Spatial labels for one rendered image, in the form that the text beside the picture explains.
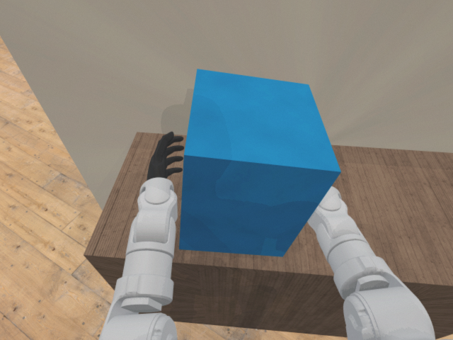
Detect left robot hand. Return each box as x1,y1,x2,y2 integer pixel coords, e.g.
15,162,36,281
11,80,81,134
147,132,184,181

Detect left robot upper arm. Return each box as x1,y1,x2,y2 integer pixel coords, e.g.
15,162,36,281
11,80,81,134
100,312,178,340

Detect right robot forearm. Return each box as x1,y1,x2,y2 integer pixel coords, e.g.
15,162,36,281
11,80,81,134
307,186,435,338

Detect carton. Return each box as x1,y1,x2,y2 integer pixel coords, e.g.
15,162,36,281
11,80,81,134
179,69,341,257

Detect right robot upper arm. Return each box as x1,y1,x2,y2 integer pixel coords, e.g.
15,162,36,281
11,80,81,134
343,286,453,340

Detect left robot forearm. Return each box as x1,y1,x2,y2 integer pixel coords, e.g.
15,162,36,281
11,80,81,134
99,177,178,340

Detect pedestal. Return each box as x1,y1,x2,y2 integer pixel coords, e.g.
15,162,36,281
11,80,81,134
84,132,453,339

